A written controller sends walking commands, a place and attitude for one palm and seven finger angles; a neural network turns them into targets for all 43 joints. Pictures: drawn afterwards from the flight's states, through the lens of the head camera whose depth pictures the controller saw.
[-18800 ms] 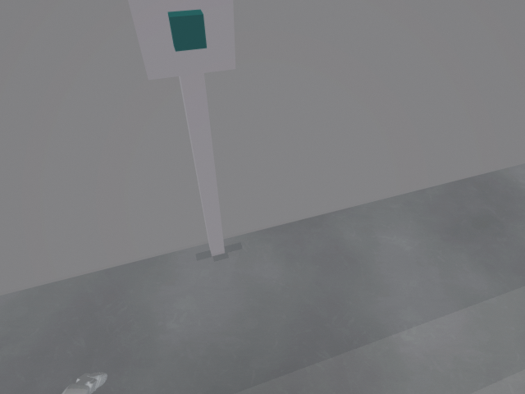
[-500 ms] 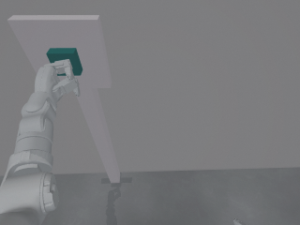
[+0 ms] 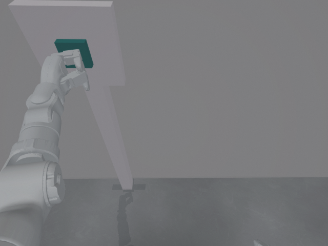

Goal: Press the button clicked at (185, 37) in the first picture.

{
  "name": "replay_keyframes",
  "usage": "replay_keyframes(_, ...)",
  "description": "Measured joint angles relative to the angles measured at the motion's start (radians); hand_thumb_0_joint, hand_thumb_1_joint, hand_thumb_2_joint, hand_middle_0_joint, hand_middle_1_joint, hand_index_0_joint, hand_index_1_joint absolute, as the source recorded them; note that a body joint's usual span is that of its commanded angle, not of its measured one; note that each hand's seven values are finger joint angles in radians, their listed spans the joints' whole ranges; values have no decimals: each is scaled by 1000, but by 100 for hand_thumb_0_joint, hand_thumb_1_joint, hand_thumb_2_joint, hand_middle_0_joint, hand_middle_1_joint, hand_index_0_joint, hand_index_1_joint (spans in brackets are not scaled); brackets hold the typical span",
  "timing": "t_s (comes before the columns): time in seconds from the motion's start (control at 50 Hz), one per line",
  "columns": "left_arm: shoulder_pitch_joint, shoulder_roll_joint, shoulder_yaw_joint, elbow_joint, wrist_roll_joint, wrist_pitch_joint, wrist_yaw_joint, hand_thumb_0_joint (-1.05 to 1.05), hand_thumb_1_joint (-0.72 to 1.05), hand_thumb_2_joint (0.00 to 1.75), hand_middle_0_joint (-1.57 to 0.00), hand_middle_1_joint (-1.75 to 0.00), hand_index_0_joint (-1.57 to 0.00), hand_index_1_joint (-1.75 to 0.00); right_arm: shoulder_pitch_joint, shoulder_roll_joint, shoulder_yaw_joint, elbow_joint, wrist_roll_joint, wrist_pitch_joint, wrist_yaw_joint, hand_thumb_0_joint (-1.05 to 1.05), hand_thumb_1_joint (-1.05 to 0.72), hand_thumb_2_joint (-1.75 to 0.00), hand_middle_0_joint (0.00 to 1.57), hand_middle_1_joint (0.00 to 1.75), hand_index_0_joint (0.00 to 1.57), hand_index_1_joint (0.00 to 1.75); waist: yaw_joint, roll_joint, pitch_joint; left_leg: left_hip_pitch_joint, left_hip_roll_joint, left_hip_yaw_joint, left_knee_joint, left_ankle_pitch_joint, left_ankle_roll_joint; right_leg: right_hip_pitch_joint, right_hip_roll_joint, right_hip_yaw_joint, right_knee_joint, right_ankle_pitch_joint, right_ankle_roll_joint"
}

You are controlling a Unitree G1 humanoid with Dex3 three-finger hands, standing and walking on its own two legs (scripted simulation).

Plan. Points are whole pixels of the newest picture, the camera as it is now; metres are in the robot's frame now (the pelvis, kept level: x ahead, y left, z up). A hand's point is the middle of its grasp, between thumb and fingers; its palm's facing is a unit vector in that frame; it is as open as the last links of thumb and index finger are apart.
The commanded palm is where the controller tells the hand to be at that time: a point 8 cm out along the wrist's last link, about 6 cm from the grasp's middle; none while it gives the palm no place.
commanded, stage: hold the button down briefly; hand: left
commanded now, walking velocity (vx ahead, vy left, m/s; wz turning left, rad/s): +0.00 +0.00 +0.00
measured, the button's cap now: (76, 52) +0.52 +0.23 +0.21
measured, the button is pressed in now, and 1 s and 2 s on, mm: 12 0 0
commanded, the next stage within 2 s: pull the fist back off the button in 0.14 s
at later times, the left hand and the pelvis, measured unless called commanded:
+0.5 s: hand (85, 79) +0.45 +0.19 +0.18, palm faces +0.03 -1.00 -0.02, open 3.0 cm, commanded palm +0.42 +0.24 +0.17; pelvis -0.01 +0.00 +0.00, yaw -1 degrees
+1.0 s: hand (80, 95) +0.40 +0.19 +0.17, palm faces +0.05 -1.00 -0.02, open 3.1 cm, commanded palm +0.36 +0.24 +0.17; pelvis +0.02 -0.01 +0.00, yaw -1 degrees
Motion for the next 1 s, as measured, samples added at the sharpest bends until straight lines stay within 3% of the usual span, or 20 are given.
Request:
replay_keyframes(0.14, -7, 9, -2, 46, -5, -56, -3, 0, 82, 95, -130, -150, -130, -150, 40, -4, -3, 21, -3, -11, 6, 1, -90, -90, 20, 30, 20, 30, -7, 4, -3, -18, 1, 0, 16, 0, 0, -17, 1, 0, 13, 2, -1)
replay_keyframes(0.32, -46, 33, 3, 99, 5, -75, 2, 0, 85, 96, -130, -150, -130, -150, 56, -11, -2, 31, -3, -29, 4, 1, -90, -90, 20, 30, 20, 30, -26, 2, 4, -44, 4, 1, 29, 7, -1, -43, 3, 1, 23, 11, -3)
replay_keyframes(0.48, 34, 11, 19, 18, -20, -85, -11, 0, 87, 97, -130, -150, -130, -150, 69, -15, -10, 19, 0, -33, 10, 1, -90, -90, 20, 30, 20, 30, -13, 4, -9, -30, 8, 14, 19, 7, -2, -38, 8, 15, 21, 12, -5)
replay_keyframes(0.7, 211, -54, 19, -218, -40, 9, 3, 2, 90, 91, -130, -150, -130, -150, 4, -5, -7, -32, 14, -19, 5, 1, -90, -90, 20, 30, 20, 30, 10, 11, -14, 45, 14, 28, -11, -4, -5, 27, 15, 29, 1, 2, -6)
replay_keyframes(1.0, 441, -115, -9, -585, -74, 173, 12, 2, 90, 90, -130, -150, -130, -150, -94, 9, -1, -81, 19, 8, -5, 1, -90, -90, 20, 30, 20, 30, 68, 20, -13, 137, 9, 17, -60, -14, -10, 115, 13, 19, -30, -24, -7)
